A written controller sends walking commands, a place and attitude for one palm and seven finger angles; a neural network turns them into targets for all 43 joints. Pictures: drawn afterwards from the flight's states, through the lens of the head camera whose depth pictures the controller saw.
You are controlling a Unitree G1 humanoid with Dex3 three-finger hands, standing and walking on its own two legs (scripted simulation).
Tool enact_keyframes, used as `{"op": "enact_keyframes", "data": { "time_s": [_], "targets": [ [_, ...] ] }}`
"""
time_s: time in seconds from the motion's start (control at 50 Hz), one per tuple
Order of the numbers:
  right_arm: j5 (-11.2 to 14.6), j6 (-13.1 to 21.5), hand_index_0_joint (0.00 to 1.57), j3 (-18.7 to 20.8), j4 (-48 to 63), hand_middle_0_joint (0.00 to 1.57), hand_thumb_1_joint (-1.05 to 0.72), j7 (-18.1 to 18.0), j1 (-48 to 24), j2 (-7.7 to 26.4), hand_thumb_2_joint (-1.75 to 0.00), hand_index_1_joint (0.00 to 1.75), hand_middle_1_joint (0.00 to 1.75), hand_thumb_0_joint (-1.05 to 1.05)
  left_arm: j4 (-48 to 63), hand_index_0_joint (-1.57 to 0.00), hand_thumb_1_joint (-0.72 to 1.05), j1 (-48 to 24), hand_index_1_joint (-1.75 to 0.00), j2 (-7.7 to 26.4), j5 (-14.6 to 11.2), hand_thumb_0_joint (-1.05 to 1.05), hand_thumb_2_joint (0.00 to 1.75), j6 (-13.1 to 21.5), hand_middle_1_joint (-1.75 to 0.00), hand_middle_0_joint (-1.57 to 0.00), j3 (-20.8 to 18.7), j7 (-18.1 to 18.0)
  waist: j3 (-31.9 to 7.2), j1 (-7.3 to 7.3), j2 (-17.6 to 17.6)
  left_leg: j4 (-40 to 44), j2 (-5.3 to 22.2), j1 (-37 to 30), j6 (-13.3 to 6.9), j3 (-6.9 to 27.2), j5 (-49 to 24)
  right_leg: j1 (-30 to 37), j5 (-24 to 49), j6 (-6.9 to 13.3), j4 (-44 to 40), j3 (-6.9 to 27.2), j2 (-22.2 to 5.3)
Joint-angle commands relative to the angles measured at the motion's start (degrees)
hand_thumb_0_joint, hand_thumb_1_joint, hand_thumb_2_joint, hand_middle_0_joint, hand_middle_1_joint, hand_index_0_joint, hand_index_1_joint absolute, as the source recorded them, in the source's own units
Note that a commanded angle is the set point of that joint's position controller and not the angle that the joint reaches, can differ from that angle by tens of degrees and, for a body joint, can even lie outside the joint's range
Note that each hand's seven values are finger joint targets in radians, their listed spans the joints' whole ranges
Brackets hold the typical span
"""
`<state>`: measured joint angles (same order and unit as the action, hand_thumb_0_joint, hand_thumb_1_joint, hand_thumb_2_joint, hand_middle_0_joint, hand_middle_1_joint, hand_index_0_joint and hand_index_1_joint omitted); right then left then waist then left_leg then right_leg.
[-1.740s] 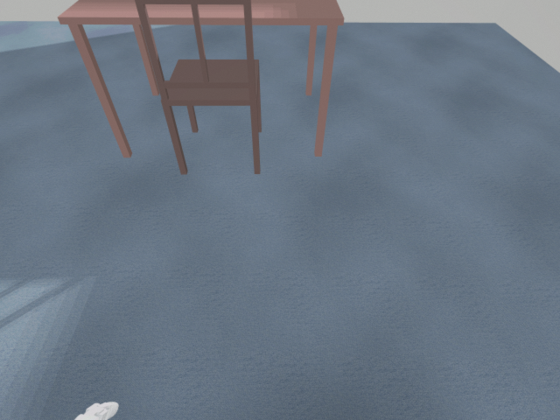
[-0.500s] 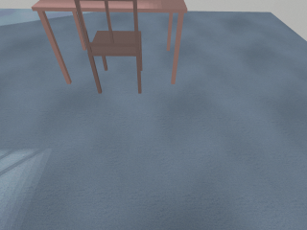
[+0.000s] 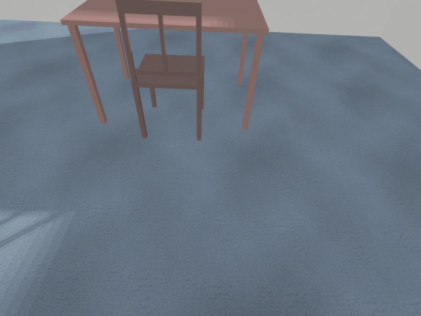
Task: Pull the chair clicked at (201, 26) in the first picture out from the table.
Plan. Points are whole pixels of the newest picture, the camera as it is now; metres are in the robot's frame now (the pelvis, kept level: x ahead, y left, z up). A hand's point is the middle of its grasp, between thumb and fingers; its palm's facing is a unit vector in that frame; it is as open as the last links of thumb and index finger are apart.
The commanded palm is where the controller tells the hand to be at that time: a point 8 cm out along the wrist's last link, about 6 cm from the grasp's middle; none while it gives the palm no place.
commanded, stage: walk to a spot facing it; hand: left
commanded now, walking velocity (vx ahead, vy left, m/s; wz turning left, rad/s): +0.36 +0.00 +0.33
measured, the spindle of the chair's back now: (163, 44) +1.46 +0.35 -0.09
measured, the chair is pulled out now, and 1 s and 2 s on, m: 0.00 0.00 0.00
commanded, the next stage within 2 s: take the last steps up to it in 1.44 s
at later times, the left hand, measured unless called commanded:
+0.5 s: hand (112, 292) +0.22 +0.24 -0.17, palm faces +0.09 -0.99 -0.13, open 7.4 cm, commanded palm none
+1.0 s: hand (125, 239) +0.35 +0.25 -0.18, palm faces +0.23 -0.95 -0.19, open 7.3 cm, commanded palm none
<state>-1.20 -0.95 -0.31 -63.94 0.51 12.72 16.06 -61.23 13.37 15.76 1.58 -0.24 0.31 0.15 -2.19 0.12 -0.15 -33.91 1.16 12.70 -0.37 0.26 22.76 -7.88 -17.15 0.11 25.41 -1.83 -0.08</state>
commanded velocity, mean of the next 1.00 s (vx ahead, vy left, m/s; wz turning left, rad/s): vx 0.38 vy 0.00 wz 0.14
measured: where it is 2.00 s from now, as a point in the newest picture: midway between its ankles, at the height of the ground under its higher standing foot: (184, 216)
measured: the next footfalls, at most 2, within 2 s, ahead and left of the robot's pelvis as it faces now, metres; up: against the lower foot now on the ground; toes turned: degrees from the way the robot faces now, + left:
right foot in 0.66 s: +0.43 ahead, -0.03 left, +0.00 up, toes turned +0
left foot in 1.12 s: +0.58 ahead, +0.25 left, +0.00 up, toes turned +21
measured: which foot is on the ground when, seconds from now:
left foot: down 0.00-0.68, up 0.70-1.00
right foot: down 0.00-0.14, up 0.16-0.64, down 0.66-1.00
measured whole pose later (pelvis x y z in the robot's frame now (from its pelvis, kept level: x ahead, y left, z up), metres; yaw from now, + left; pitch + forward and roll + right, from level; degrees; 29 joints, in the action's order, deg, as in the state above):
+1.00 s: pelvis +0.41 +0.08 +0.00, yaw +11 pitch -1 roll -2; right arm -1.1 1.4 3.6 -58.2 1.3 10.0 10.3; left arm -63.3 20.7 10.4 1.7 3.9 -2.3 -0.7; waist 1.4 0.1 -0.8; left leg -49.3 8.4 33.5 0.5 -3.4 8.9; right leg -5.4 -16.9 1.6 23.1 -11.2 0.1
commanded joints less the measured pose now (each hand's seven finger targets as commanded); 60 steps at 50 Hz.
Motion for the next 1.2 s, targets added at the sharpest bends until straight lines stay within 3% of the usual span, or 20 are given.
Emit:
{"op": "enact_keyframes", "data": {
  "time_s": [0.0,0.08,0.1,0.12,0.14,0.2,0.28,0.5,0.54,0.6,0.62,0.64,0.66,0.74,0.82,1.02,1.08,1.1,1.12,1.18],
  "targets": [
    [0.1,2.0,0.2,1.9,6.9,0.2,-0.9,0.3,-4.5,4.7,-0.9,0.3,0.3,0.0,1.2,-0.2,0.9,6.8,-0.3,11.3,0.2,0.0,0.9,2.0,-0.3,-0.2,-3.7,-0.8,10.3,2.38,8.7,-10.6,2.9,19.2,-0.9,-1.0,4.6,4.0,-11.7,10.5,-15.5,18.9,-20.0],
    [0.4,3.1,0.2,2.0,3.9,0.2,-0.9,0.5,7.3,1.2,-0.9,0.3,0.3,0.0,2.0,-0.2,0.9,3.6,-0.3,8.3,-0.2,0.0,0.9,2.1,-0.3,-0.2,-3.6,-0.7,7.2,-3.27,3.8,5.9,0.7,-2.7,-1.0,-6.1,-5.5,-7.3,-4.2,5.6,-4.4,3.3,-13.5],
    [0.3,3.5,0.2,2.9,1.5,0.2,-0.9,-0.1,14.6,3.9,-0.9,0.3,0.3,0.0,2.5,-0.2,0.9,3.8,-0.3,5.5,-0.6,0.0,0.9,1.9,-0.3,-0.2,-3.1,-0.4,5.3,-5.61,-4.7,11.3,2.9,-11.3,-2.3,0.6,-2.6,-13.1,-2.9,3.0,8.6,-1.9,-8.5],
    [-0.5,3.9,0.2,4.7,-0.3,0.2,-0.9,-0.7,21.1,9.7,-0.9,0.3,0.3,0.0,4.2,-0.2,0.9,3.5,-0.3,1.4,-1.1,0.0,0.9,1.8,-0.3,-0.2,-2.2,0.1,4.5,-7.18,-21.2,21.2,17.1,-16.4,-7.5,23.3,5.2,-25.9,-13.1,-0.9,27.0,-8.0,-1.2],
    [0.0,3.7,0.2,4.8,-0.3,0.2,-0.9,-1.2,23.9,10.6,-0.9,0.3,0.3,0.0,6.7,-0.2,0.9,-0.1,-0.3,2.0,-0.5,0.0,0.9,2.2,-0.3,-0.2,-2.0,-0.2,6.6,-7.3,-16.5,24.9,21.8,-16.7,-10.9,31.4,5.9,-32.2,-17.4,-0.2,34.9,-2.0,-1.2],
    [0.3,4.5,0.2,3.1,1.5,0.2,-0.9,-1.7,16.3,3.2,-0.9,0.3,0.3,0.0,4.7,-0.2,0.9,-1.7,-0.3,0.9,0.2,0.0,0.9,2.6,-0.3,-0.2,-2.9,0.3,12.8,-3.85,-2.8,25.1,18.4,-7.1,-11.7,23.3,-2.1,-33.1,-5.4,0.5,42.1,2.1,-7.1],
    [0.7,6.3,0.2,2.5,0.4,0.2,-0.9,-2.3,16.6,-0.1,-0.9,0.3,0.3,0.0,2.7,-0.2,0.9,2.8,-0.3,-2.1,0.1,0.0,0.9,1.9,-0.3,-0.2,-2.7,0.8,8.5,-0.9,-3.9,23.8,13.0,-9.6,-9.6,9.8,-22.6,-29.6,2.7,-1.7,39.4,-0.3,-7.4],
    [0.3,6.3,0.2,2.3,-3.8,0.2,-0.9,-3.1,23.8,-3.3,-0.9,0.3,0.3,0.0,8.0,-0.2,0.9,-13.2,-0.3,-4.4,-0.7,0.0,0.9,2.6,-0.3,-0.2,-2.8,1.1,12.8,-4.37,-7.2,22.1,10.0,-14.5,-7.3,3.0,-43.2,-28.2,9.6,-0.5,15.6,-6.1,-4.0],
    [0.2,6.2,0.2,2.8,-4.0,0.2,-0.9,-3.2,23.1,-2.2,-0.9,0.3,0.3,0.0,7.9,-0.2,0.9,-11.7,-0.3,-3.7,-0.6,0.0,0.9,2.8,-0.3,-0.2,-3.1,0.8,11.0,-3.09,-7.4,18.4,11.4,-16.0,-7.7,2.8,-52.9,-23.2,6.8,1.3,13.0,-6.6,-2.1],
    [0.5,6.1,0.2,3.5,-3.1,0.2,-0.9,-3.3,19.8,-0.1,-0.9,0.3,0.3,0.0,4.5,-0.2,0.9,2.2,-0.3,-1.2,-0.1,0.0,0.9,3.6,-0.3,-0.2,-4.2,0.3,4.0,3.66,-5.7,1.4,10.6,-14.4,-5.8,1.3,-62.4,-5.6,7.4,3.6,7.3,-6.7,0.7],
    [0.8,6.1,0.2,3.6,-2.2,0.2,-0.9,-2.9,18.9,-0.2,-0.9,0.3,0.3,0.0,2.1,-0.2,0.9,11.0,-0.3,1.5,0.3,0.0,0.9,4.4,-0.3,-0.2,-5.2,0.1,-1.6,7.48,-2.3,-12.1,8.9,-4.5,-4.3,0.7,-52.3,10.3,10.8,5.7,5.5,-1.9,-3.4],
    [1.6,6.4,0.2,3.3,-0.4,0.2,-0.9,-2.1,21.3,-3.2,-0.9,0.3,0.3,0.0,0.5,-0.2,0.9,18.4,-0.3,7.2,0.8,0.0,0.9,4.7,-0.3,-0.2,-6.6,-0.8,-9.7,8.95,10.4,-31.9,-0.3,11.4,-2.4,-2.9,-19.9,25.1,13.8,11.7,2.0,19.6,-19.5],
    [1.6,6.3,0.2,3.0,0.5,0.2,-0.9,-2.2,20.1,-4.1,-0.9,0.3,0.3,0.0,-0.7,-0.2,0.9,19.5,-0.3,9.7,-0.5,0.0,0.9,4.4,-0.3,-0.2,-6.9,-1.0,-10.8,6.93,11.0,-47.9,-3.5,18.8,-2.4,0.4,7.7,24.0,14.8,16.3,-5.5,35.1,-28.6],
    [0.2,4.3,0.2,3.5,1.9,0.2,-0.9,-1.1,11.2,-6.6,-0.9,0.3,0.3,0.0,2.3,-0.2,0.9,3.4,-0.3,-0.7,-0.4,0.0,0.9,4.8,-0.3,-0.2,-4.1,-1.2,8.7,0.15,2.3,-43.7,6.6,18.3,-2.5,2.8,-4.0,-7.9,1.3,10.2,-13.0,15.3,-21.3],
    [-0.2,1.8,0.2,3.4,2.6,0.2,-0.9,-0.3,11.0,-7.5,-0.9,0.3,0.3,0.0,1.8,-0.2,0.9,3.9,-0.3,-2.5,-0.1,0.0,0.9,5.2,-0.3,-0.2,-3.1,-1.0,9.9,-2.77,6.3,-32.8,7.2,15.8,0.1,-1.0,-8.9,-15.7,4.0,7.3,-16.2,2.8,-15.6],
    [0.0,3.5,0.2,3.2,9.4,0.2,-0.9,1.7,-6.5,-5.1,-0.9,0.3,0.3,0.0,-0.7,-0.2,0.9,12.3,-0.3,2.1,-0.1,0.0,0.9,5.1,-0.3,-0.2,-3.7,-1.0,8.4,2.06,5.2,-4.8,5.0,15.2,-0.6,-6.8,-11.4,2.1,17.3,7.5,-11.3,-0.1,-16.5],
    [-0.6,4.6,0.2,4.5,5.3,0.2,-0.9,0.7,7.4,-0.6,-0.9,0.3,0.3,0.0,-0.8,-0.2,0.9,11.7,-0.3,2.0,-0.4,0.0,0.9,4.7,-0.3,-0.2,-3.9,-0.9,0.2,-4.55,-1.3,5.2,2.4,-8.9,-2.7,-7.1,-12.2,-2.7,25.6,4.6,10.3,-5.8,-12.6],
    [-1.3,5.1,0.2,6.1,3.6,0.2,-0.9,0.0,15.5,6.1,-0.9,0.3,0.3,0.0,0.1,-0.2,0.9,13.8,-0.3,-0.7,-1.0,0.0,0.9,4.7,-0.3,-0.2,-3.7,-0.5,-7.0,-6.96,-14.4,9.4,15.5,-23.2,-7.3,10.9,-12.1,-15.0,9.2,1.2,27.8,-9.6,-5.6],
    [-0.4,4.7,0.2,6.7,2.5,0.2,-0.9,-0.6,20.1,9.7,-0.9,0.3,0.3,0.0,2.2,-0.2,0.9,11.9,-0.3,-1.7,-1.0,0.0,0.9,5.0,-0.3,-0.2,-3.0,-0.1,-8.8,-7.66,-19.5,16.2,25.1,-28.5,-12.1,25.4,-17.9,-26.5,-15.4,0.1,43.1,-6.2,-0.7],
    [0.1,5.1,0.2,5.0,4.4,0.2,-0.9,-1.5,9.8,2.9,-0.9,0.3,0.3,0.0,2.0,-0.2,0.9,4.6,-0.3,-1.4,-0.5,0.0,0.9,4.3,-0.3,-0.2,-3.8,0.0,2.0,-4.42,-4.1,18.9,21.7,-13.3,-10.5,15.0,-18.7,-30.4,-5.2,0.6,50.1,0.8,-7.6]
  ]
}}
